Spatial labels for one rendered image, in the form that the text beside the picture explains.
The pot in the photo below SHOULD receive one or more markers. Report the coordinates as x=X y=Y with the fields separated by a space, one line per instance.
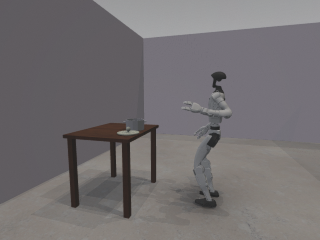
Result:
x=135 y=124

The right robot hand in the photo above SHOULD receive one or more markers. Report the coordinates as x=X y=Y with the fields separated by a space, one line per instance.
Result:
x=203 y=130

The humanoid robot head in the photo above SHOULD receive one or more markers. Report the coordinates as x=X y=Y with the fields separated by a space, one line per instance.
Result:
x=218 y=76

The left robot hand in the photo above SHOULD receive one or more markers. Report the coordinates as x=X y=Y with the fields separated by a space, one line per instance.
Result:
x=196 y=108

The robot left foot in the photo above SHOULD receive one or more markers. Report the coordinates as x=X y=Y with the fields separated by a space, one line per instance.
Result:
x=203 y=201

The left robot forearm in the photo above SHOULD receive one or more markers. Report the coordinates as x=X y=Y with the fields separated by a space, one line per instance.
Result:
x=215 y=113

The robot left upper arm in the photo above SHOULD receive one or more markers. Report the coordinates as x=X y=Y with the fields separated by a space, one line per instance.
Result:
x=217 y=97

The right robot forearm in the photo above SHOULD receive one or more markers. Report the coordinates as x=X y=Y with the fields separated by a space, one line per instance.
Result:
x=208 y=126

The table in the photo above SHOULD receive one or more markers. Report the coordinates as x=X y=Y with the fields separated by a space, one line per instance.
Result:
x=108 y=133

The lid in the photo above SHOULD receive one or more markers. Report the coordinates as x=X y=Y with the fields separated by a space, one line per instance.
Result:
x=128 y=133

